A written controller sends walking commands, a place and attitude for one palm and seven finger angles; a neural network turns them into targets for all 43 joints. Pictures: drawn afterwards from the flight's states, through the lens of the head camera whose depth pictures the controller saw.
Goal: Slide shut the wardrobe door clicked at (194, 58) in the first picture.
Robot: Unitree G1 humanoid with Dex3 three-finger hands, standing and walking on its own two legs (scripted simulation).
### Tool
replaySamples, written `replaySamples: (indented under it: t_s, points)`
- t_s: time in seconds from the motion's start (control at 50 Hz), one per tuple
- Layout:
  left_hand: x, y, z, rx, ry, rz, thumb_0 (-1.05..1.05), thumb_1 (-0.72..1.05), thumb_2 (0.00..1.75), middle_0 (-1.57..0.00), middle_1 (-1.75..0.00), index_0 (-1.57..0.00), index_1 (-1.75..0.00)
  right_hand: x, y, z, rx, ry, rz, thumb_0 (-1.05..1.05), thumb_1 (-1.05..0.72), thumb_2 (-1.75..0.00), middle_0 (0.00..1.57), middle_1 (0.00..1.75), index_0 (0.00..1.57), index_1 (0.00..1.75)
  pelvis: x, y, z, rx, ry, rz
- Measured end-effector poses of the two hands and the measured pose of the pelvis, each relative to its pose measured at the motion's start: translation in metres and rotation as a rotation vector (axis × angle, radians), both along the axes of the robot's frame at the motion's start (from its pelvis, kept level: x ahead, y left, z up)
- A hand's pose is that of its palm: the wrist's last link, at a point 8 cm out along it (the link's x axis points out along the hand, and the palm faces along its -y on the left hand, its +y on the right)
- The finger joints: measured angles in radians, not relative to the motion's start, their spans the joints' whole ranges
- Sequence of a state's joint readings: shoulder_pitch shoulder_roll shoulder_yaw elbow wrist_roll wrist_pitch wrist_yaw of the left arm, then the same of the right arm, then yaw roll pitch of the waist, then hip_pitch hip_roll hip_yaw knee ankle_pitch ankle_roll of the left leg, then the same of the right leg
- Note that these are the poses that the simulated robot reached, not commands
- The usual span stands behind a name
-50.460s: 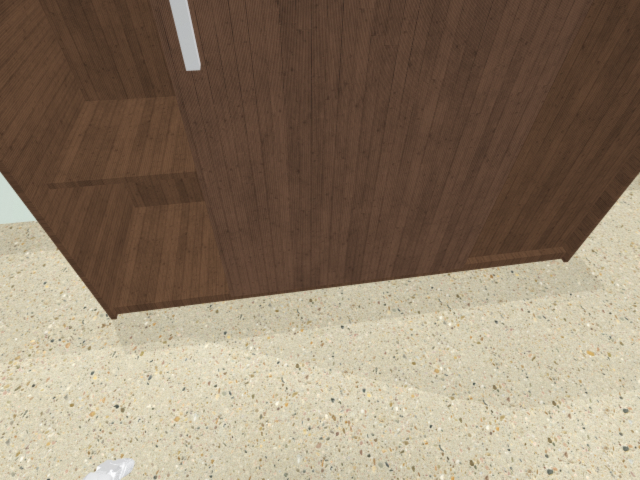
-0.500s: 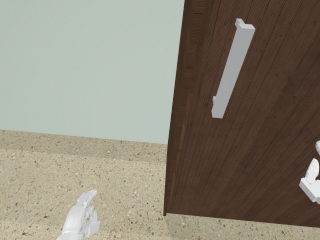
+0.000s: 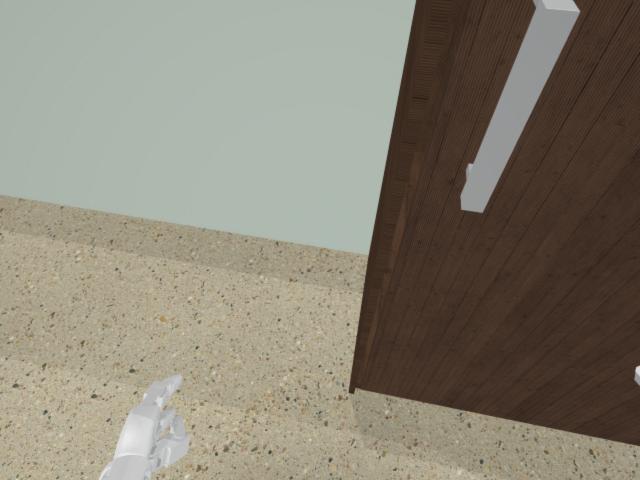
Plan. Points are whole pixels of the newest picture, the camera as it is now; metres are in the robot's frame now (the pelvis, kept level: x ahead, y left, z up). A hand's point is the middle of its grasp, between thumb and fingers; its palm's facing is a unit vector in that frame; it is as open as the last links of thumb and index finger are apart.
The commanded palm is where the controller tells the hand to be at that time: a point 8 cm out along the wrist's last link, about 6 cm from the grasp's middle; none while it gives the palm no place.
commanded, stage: step back with the hand held close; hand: right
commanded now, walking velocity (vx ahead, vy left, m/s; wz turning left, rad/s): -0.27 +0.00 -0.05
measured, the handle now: (503, 113) +0.44 -0.16 +0.25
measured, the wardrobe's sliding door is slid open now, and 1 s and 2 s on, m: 0.01 0.01 0.01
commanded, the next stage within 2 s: stop stepping back and stand still in 1.06 s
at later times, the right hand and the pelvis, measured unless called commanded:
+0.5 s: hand out of the picture +0.12 -0.28 +0.17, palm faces +0.50 +0.75 -0.44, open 7.4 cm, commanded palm +0.05 -0.31 +0.18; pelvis -0.07 -0.01 -0.01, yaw -4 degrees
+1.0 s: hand out of the picture +0.04 -0.27 +0.18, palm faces +0.48 +0.79 -0.37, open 7.4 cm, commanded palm -0.02 -0.31 +0.18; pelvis -0.15 -0.01 -0.01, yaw -2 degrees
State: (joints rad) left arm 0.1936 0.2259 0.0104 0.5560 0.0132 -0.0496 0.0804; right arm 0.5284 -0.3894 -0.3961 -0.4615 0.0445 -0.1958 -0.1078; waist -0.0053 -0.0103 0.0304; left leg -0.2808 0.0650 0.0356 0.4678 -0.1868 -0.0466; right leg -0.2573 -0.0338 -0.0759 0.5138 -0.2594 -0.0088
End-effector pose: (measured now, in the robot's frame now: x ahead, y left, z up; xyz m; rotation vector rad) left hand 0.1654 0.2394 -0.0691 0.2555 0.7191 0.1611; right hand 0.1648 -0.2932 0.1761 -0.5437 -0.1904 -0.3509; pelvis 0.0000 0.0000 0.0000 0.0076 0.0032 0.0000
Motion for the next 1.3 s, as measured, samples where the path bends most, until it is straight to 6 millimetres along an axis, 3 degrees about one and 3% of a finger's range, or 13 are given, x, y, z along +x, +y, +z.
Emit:
replaySamples:
  t_s: [0.28, 0.46, 0.76, 0.84, 0.92, 1.04, 1.14, 1.22, 1.3]
  points:
    - [-0.04, -0.016, -0.006, -0.001, -0.03, -0.064, 0.01, 0.9, 0.9, -0.2, -0.3, -0.21, -0.3, -0.061, -0.01, 0.004, -0.013, -0.141, -0.057, 0.01, -0.89, -0.89, 0.21, 0.3, 0.21, 0.3, -0.045, -0.001, -0.012, 0.011, -0.01, -0.019]
    - [-0.075, -0.021, -0.005, 0.019, -0.02, -0.055, 0.01, 0.9, 0.9, -0.2, -0.3, -0.21, -0.3, -0.081, -0.02, 0.007, -0.033, -0.188, -0.04, 0.01, -0.89, -0.89, 0.21, 0.3, 0.21, 0.3, -0.067, -0.008, -0.012, 0.039, -0.015, -0.06]
    - [-0.104, -0.026, -0.003, 0.053, -0.033, -0.088, 0.01, 0.9, 0.9, -0.2, -0.3, -0.21, -0.3, -0.131, -0.024, 0.006, -0.072, -0.211, 0.006, 0.01, -0.89, -0.89, 0.21, 0.3, 0.21, 0.3, -0.112, -0.014, -0.017, 0.06, -0.012, -0.066]
    - [-0.113, -0.032, -0.001, 0.035, -0.042, -0.107, 0.01, 0.9, 0.9, -0.2, -0.3, -0.21, -0.3, -0.148, -0.031, 0.012, -0.097, -0.219, -0.029, 0.01, -0.89, -0.89, 0.22, 0.3, 0.21, 0.3, -0.123, -0.009, -0.014, 0.079, 0.001, -0.082]
    - [-0.122, -0.034, -0.007, 0.016, -0.041, -0.133, 0.01, 0.9, 0.9, -0.2, -0.3, -0.21, -0.3, -0.166, -0.025, 0.009, -0.068, -0.229, -0.043, 0.01, -0.89, -0.89, 0.21, 0.3, 0.21, 0.3, -0.138, -0.005, -0.017, 0.07, 0.022, -0.046]
    - [-0.149, -0.034, -0.001, 0.036, -0.003, -0.092, 0.01, 0.9, 0.9, -0.2, -0.3, -0.21, -0.3, -0.171, -0.018, 0.011, -0.01, -0.247, 0.022, 0.01, -0.89, -0.9, 0.21, 0.3, 0.21, 0.3, -0.154, -0.014, -0.009, 0.044, 0.027, -0.033]
    - [-0.178, -0.036, 0.014, 0.035, -0.038, -0.052, 0.01, 0.9, 0.9, -0.2, -0.3, -0.21, -0.3, -0.18, -0.027, 0.01, -0.025, -0.178, 0.072, 0.01, -0.89, -0.89, 0.21, 0.3, 0.21, 0.3, -0.189, -0.017, -0.002, 0.043, 0.018, -0.006]
    - [-0.211, -0.032, 0.022, 0.017, -0.078, -0.03, 0.01, 0.9, 0.9, -0.2, -0.3, -0.21, -0.3, -0.206, -0.021, 0.011, -0.008, -0.135, 0.094, 0.01, -0.89, -0.89, 0.21, 0.3, 0.21, 0.3, -0.216, -0.018, 0.001, 0.068, 0.013, 0.026]
    - [-0.248, -0.024, 0.018, 0.015, -0.067, -0.014, 0.01, 0.9, 0.9, -0.2, -0.3, -0.21, -0.3, -0.242, -0.014, 0.009, -0.019, -0.098, 0.08, 0.01, -0.89, -0.89, 0.21, 0.3, 0.21, 0.3, -0.241, -0.012, -0.002, 0.046, 0.014, 0.014]
